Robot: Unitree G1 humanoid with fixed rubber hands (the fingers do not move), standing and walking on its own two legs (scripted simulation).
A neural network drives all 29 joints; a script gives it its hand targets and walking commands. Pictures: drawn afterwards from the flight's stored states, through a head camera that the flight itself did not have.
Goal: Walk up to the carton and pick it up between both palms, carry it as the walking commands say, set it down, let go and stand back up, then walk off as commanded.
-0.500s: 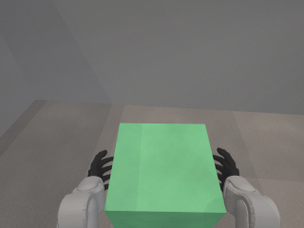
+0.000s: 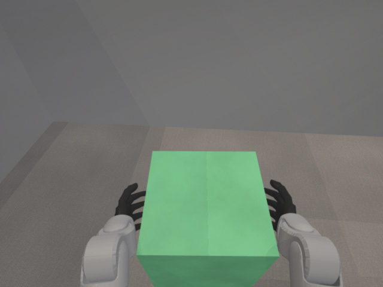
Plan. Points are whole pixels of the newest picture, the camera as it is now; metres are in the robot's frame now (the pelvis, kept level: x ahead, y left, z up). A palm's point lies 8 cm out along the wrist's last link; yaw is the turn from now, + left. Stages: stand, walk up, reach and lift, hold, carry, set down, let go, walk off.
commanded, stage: carry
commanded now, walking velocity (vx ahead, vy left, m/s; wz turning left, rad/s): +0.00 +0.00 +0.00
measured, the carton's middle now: (203, 224) +0.28 +0.00 +0.01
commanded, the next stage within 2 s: none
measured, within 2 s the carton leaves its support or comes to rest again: neither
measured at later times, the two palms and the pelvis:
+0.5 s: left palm (141, 220) +0.26 +0.12 +0.07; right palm (299, 220) +0.26 -0.18 +0.07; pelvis +0.00 -0.03 +0.00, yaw +0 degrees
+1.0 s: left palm (146, 220) +0.26 +0.11 +0.06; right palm (303, 218) +0.26 -0.19 +0.07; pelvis +0.00 -0.04 +0.00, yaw +0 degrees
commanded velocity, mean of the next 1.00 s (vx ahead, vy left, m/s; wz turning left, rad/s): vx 0.00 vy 0.00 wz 0.00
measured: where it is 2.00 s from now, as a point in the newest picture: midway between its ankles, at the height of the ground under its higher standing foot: outside the picture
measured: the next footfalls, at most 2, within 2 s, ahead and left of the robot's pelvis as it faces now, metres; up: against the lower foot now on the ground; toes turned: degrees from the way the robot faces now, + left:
left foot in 1.98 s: -0.05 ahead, -0.03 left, +0.00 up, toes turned +11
